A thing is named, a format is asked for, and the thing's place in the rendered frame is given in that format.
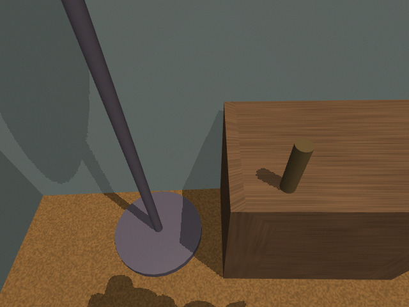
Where can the can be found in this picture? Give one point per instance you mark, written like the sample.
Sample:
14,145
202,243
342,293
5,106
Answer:
299,157

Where can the coat stand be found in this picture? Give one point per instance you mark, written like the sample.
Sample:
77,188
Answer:
160,232

